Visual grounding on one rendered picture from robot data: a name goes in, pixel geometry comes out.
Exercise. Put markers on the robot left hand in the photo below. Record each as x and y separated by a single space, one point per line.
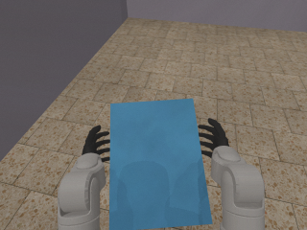
91 145

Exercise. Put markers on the carton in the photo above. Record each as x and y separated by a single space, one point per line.
156 172

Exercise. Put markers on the robot left forearm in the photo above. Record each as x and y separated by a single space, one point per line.
79 194

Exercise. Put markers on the robot right hand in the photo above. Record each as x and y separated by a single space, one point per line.
218 138

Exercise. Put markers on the robot right forearm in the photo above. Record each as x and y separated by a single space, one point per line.
242 190

